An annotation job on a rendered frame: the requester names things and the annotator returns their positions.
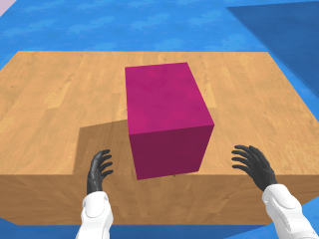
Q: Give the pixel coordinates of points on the pedestal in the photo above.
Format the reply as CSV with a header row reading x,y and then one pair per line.
x,y
58,109

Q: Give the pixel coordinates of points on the robot left hand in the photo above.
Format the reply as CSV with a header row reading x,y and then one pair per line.
x,y
95,175

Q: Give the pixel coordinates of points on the left robot forearm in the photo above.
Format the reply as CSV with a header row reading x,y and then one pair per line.
x,y
97,217

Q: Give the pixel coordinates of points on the carton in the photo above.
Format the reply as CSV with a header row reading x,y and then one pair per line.
x,y
168,121

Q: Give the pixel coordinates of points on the right robot forearm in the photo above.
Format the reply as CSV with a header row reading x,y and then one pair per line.
x,y
286,213

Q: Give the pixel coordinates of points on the robot right hand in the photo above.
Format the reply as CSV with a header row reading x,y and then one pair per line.
x,y
257,166

